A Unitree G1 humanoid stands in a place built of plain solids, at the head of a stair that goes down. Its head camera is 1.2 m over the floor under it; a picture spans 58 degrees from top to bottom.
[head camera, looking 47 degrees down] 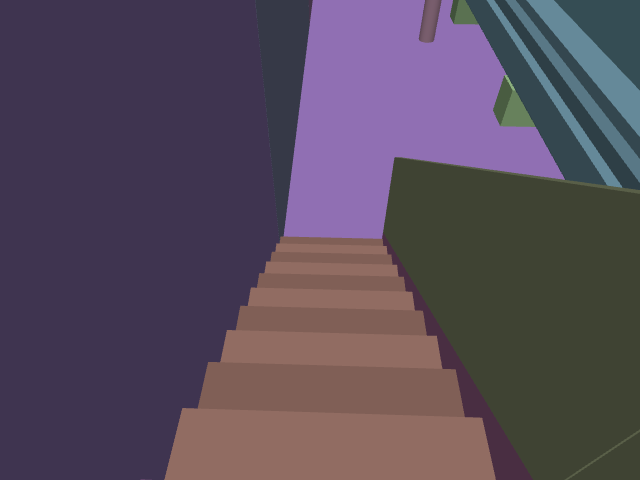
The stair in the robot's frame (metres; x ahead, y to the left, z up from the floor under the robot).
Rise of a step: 0.17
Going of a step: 0.25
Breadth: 0.96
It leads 2 degrees to the right of straight ahead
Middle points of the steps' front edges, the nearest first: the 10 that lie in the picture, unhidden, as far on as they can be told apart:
0.54 -0.03 -0.17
0.78 -0.04 -0.35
1.03 -0.05 -0.52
1.28 -0.06 -0.69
1.53 -0.07 -0.87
1.78 -0.07 -1.04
2.03 -0.08 -1.21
2.27 -0.09 -1.39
2.52 -0.10 -1.56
2.77 -0.11 -1.73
